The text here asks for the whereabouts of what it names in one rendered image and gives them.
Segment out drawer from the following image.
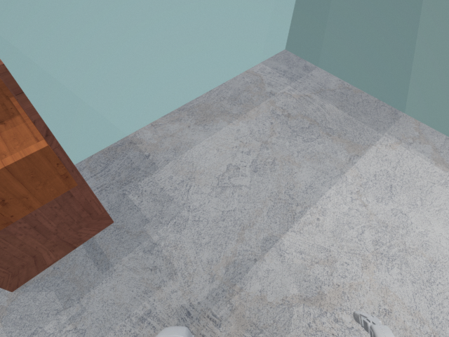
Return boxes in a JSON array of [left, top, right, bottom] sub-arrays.
[[0, 79, 77, 230]]

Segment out cabinet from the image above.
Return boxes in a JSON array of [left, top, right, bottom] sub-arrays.
[[0, 59, 114, 292]]

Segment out robot right hand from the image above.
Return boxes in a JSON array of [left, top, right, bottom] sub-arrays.
[[353, 311, 395, 337]]

